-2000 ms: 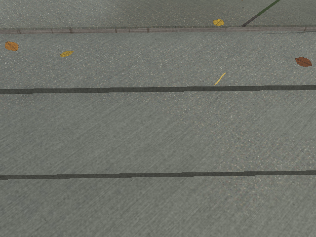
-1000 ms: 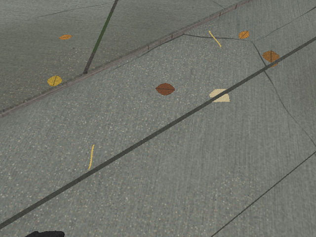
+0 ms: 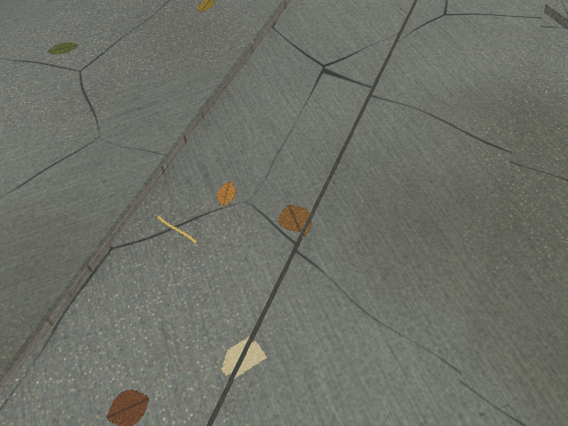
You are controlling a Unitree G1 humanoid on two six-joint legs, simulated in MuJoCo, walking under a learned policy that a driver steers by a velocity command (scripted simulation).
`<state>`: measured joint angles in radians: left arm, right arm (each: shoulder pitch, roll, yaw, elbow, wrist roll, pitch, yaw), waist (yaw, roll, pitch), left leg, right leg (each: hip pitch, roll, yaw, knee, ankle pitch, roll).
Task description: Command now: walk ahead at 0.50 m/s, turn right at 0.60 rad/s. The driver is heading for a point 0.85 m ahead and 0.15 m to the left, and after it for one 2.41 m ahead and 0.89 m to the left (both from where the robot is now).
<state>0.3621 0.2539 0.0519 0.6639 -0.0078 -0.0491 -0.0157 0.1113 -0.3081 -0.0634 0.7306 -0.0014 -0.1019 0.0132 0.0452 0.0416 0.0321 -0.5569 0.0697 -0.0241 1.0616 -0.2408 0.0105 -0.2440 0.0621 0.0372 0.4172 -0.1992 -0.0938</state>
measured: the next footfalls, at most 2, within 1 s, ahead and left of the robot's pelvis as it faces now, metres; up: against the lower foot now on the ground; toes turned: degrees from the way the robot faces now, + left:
left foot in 0.32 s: +0.42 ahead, +0.10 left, +0.00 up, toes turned -10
right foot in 0.80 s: +0.65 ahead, -0.13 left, +0.00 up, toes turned +10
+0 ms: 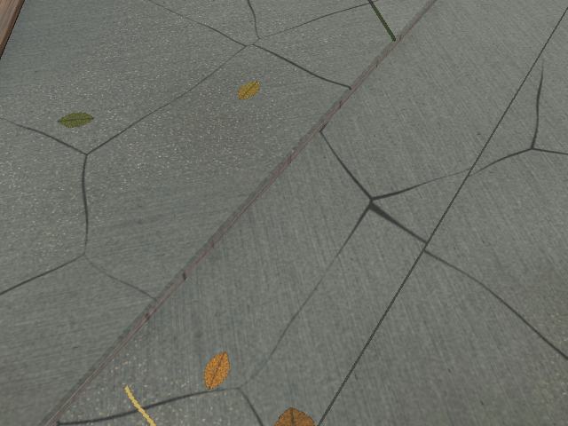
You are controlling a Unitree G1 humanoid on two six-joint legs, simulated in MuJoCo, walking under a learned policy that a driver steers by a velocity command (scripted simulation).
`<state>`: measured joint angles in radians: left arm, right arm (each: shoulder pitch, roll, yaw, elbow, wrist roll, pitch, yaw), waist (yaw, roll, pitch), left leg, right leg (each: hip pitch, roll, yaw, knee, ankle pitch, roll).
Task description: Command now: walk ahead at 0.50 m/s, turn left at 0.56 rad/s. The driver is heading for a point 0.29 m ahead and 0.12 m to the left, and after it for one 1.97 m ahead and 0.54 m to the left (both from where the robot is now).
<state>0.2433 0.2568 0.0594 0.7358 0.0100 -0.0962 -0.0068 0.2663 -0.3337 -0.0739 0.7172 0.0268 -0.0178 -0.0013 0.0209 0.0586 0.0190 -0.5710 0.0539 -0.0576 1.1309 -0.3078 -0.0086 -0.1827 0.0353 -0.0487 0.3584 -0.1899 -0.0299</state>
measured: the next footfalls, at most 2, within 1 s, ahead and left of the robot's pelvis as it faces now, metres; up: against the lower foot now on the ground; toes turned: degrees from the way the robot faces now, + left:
left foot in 0.26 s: +0.30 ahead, +0.18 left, +0.04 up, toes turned +13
right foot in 0.72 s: +0.60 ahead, +0.00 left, +0.04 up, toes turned +29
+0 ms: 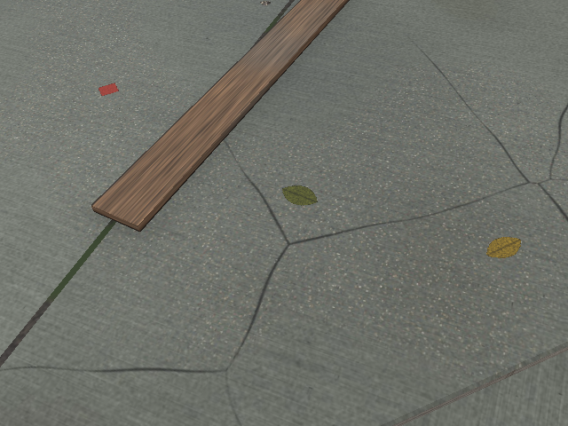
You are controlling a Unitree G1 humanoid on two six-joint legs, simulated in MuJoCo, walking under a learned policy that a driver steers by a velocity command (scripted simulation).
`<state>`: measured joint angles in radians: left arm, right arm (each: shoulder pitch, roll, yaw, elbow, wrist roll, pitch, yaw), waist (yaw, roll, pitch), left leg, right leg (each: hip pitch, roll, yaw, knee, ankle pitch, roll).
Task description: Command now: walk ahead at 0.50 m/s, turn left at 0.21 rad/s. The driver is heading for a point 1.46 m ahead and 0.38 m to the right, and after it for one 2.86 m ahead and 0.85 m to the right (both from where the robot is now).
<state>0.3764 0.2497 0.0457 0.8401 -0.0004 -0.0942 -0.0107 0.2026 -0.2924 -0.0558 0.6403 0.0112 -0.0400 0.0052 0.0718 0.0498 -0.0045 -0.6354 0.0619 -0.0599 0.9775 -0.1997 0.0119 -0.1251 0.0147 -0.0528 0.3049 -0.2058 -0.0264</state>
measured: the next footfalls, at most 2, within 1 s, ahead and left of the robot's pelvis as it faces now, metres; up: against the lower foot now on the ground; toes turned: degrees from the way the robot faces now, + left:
left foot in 0.14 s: +0.26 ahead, +0.16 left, +0.02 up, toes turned +3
right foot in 0.62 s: +0.47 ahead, -0.14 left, +0.03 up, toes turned -18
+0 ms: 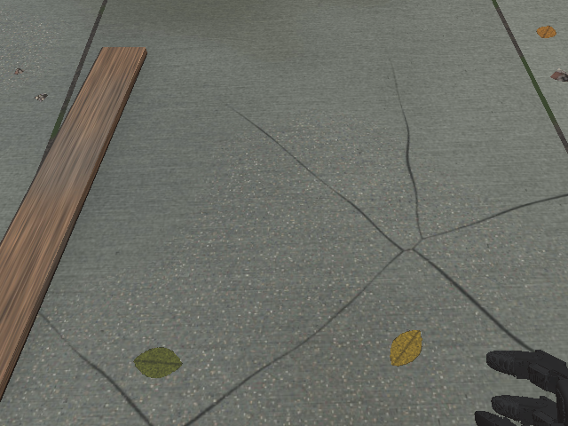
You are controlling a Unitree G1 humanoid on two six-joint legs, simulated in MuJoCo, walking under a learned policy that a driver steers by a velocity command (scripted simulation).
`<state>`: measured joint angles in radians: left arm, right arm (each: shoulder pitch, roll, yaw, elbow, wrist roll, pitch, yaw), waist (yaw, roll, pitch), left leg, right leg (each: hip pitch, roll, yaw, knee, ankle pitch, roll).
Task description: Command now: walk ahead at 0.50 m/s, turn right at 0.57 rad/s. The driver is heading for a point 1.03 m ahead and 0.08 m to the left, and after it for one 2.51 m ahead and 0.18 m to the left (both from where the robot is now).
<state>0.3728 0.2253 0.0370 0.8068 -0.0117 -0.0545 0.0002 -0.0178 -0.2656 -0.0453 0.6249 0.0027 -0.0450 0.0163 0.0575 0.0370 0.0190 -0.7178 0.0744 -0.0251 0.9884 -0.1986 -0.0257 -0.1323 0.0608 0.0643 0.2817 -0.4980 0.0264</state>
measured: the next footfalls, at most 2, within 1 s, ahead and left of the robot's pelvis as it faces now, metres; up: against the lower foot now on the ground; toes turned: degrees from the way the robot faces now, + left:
left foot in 0.16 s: +0.22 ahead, +0.14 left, +0.01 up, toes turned -5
right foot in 0.64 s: +0.45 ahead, -0.17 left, +0.01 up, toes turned -14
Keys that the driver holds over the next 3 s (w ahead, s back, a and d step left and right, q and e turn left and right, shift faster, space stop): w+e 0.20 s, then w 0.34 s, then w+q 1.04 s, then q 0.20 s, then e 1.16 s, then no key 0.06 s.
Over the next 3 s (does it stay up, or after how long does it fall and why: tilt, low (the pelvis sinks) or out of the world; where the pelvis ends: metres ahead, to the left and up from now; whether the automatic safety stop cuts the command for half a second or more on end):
stays up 1.00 0.01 0.02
